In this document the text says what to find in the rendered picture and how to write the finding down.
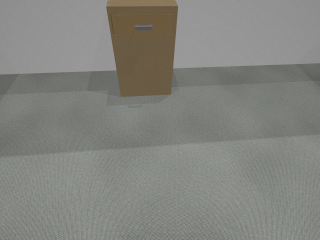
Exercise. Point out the drawer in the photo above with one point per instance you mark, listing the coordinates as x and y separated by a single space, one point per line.
124 24

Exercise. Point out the cabinet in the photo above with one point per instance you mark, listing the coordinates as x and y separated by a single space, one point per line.
144 62

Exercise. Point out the handle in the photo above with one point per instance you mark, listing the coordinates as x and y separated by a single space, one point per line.
143 27

